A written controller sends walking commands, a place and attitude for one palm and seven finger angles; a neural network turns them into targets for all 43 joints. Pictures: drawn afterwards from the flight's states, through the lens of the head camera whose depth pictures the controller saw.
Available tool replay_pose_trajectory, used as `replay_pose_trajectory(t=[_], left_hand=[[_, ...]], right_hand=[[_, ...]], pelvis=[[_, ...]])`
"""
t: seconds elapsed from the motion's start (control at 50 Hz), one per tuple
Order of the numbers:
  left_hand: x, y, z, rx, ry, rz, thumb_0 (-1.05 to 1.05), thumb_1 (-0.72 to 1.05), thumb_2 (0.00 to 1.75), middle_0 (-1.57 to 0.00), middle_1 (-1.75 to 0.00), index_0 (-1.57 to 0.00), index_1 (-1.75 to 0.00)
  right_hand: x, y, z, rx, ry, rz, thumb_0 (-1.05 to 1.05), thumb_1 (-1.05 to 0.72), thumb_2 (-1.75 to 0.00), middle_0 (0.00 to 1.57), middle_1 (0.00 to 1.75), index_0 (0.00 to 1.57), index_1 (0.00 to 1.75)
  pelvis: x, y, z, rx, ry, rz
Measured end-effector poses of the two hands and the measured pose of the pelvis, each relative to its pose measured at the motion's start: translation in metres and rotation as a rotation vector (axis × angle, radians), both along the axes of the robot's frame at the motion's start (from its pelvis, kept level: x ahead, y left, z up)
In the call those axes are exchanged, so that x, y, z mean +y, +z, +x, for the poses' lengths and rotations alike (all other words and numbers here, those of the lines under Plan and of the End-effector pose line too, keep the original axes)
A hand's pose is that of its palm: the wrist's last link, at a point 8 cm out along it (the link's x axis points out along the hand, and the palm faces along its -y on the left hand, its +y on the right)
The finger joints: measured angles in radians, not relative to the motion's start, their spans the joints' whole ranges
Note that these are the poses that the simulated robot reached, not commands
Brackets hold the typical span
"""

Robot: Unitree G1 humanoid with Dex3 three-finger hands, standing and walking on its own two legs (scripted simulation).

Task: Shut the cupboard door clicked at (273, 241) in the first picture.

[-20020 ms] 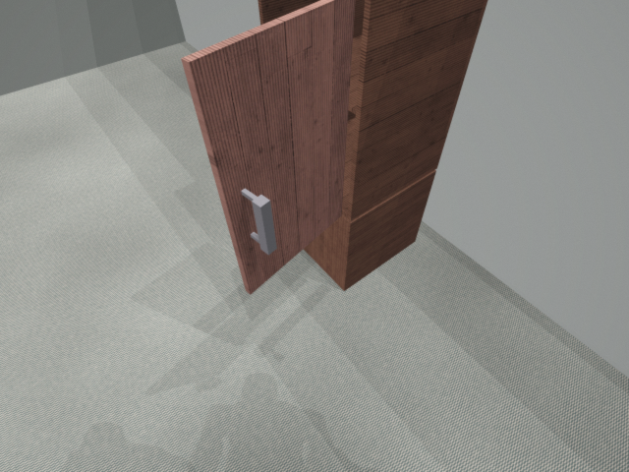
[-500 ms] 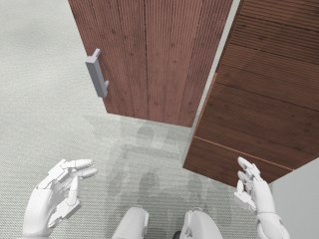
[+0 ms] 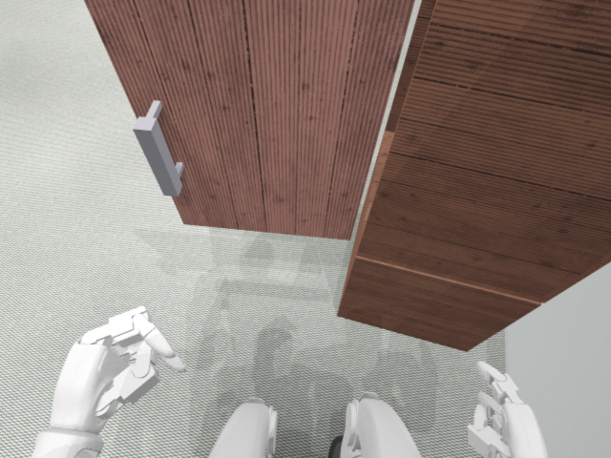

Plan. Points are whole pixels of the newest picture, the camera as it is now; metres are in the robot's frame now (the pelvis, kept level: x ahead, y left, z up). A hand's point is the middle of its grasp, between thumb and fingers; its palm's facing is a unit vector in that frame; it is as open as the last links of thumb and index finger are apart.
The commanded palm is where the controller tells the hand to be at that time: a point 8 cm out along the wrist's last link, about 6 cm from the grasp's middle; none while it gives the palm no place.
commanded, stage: raise the hand and make a fist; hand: left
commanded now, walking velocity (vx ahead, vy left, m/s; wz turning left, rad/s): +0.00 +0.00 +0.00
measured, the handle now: (164, 150) +0.54 +0.25 +0.03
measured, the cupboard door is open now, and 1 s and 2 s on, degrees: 100 100 100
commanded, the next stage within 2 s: bring the fist close to the handle in 0.84 s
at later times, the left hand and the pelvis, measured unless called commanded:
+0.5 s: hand (134, 350) +0.23 +0.20 +0.05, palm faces -0.05 -1.00 -0.03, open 3.1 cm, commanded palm +0.21 +0.26 +0.05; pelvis +0.01 +0.02 +0.00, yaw +0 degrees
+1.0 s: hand (147, 352) +0.23 +0.19 +0.05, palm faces -0.05 -1.00 -0.04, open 3.1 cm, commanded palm +0.22 +0.25 +0.05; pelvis +0.01 +0.00 +0.00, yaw +0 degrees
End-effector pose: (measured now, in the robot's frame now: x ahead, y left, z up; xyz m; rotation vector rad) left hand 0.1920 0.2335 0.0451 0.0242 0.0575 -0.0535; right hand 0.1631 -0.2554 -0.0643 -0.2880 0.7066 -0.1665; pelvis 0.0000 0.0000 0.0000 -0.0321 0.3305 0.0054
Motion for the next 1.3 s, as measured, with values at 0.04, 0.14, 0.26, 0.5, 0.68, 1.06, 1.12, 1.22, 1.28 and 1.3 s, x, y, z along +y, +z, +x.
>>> replay_pose_trajectory(t=[0.04,0.14,0.26,0.5,0.68,1.06,1.12,1.22,1.28,1.3], left_hand=[[0.003,0.001,0.001,-0.010,0.004,-0.001,0.02,0.90,0.90,-1.05,-1.23,-1.06,-1.23],[0.009,0.005,0.005,-0.025,0.018,0.000,0.02,0.90,0.90,-1.14,-1.33,-1.15,-1.33],[0.015,0.004,0.009,-0.008,0.012,0.003,0.02,0.90,0.90,-1.24,-1.43,-1.24,-1.43],[0.026,0.004,0.022,-0.008,0.004,0.008,0.02,0.90,0.90,-1.30,-1.49,-1.30,-1.49],[0.021,0.004,0.024,-0.004,-0.002,0.003,0.02,0.90,0.90,-1.30,-1.50,-1.30,-1.50],[0.013,0.003,0.026,-0.035,0.004,0.025,0.02,0.90,0.90,-1.30,-1.50,-1.30,-1.50],[0.018,0.000,0.039,-0.052,0.010,0.029,0.02,0.90,0.90,-1.30,-1.50,-1.31,-1.50],[0.022,-0.001,0.068,-0.063,0.000,0.019,0.02,0.90,0.90,-1.30,-1.50,-1.31,-1.50],[0.023,0.001,0.084,-0.062,-0.009,0.015,0.02,0.90,0.90,-1.30,-1.50,-1.31,-1.50],[0.023,0.002,0.088,-0.061,-0.011,0.013,0.02,0.90,0.90,-1.30,-1.50,-1.30,-1.50]], right_hand=[[0.005,0.004,0.007,-0.020,0.011,-0.003,0.02,-0.91,-0.90,0.20,0.30,0.20,0.30],[0.024,0.011,0.025,-0.055,0.055,0.019,0.01,-0.91,-0.90,0.20,0.30,0.20,0.30],[0.047,0.013,0.037,-0.065,0.103,0.053,0.01,-0.91,-0.90,0.20,0.30,0.20,0.30],[0.048,0.002,0.028,-0.004,0.097,0.055,0.01,-0.90,-0.90,0.20,0.30,0.21,0.30],[0.032,0.003,0.016,0.021,0.055,0.032,0.01,-0.90,-0.90,0.20,0.30,0.21,0.30],[0.027,0.000,0.022,-0.001,0.076,0.040,0.01,-0.91,-0.90,0.20,0.30,0.21,0.30],[0.025,-0.005,0.021,0.011,0.081,0.034,0.01,-0.91,-0.90,0.20,0.30,0.21,0.30],[0.020,-0.011,0.014,0.044,0.065,0.030,0.01,-0.91,-0.90,0.20,0.30,0.21,0.30],[0.017,-0.011,0.006,0.065,0.045,0.033,0.01,-0.91,-0.90,0.20,0.30,0.21,0.30],[0.017,-0.011,0.003,0.072,0.039,0.033,0.01,-0.91,-0.90,0.20,0.30,0.21,0.30]], pelvis=[[0.002,0.000,0.000,0.000,0.000,-0.003],[0.007,0.002,0.002,-0.001,0.004,-0.011],[0.012,0.003,0.005,0.001,0.009,-0.020],[0.016,0.002,0.008,0.013,0.008,-0.025],[0.014,0.003,0.009,0.016,0.003,-0.020],[0.003,0.000,0.006,0.013,0.007,-0.012],[0.001,-0.003,0.004,0.018,0.010,-0.014],[0.000,-0.003,0.002,0.023,0.009,-0.014],[0.000,0.000,0.002,0.025,0.003,-0.011],[0.000,0.001,0.003,0.025,0.002,-0.010]])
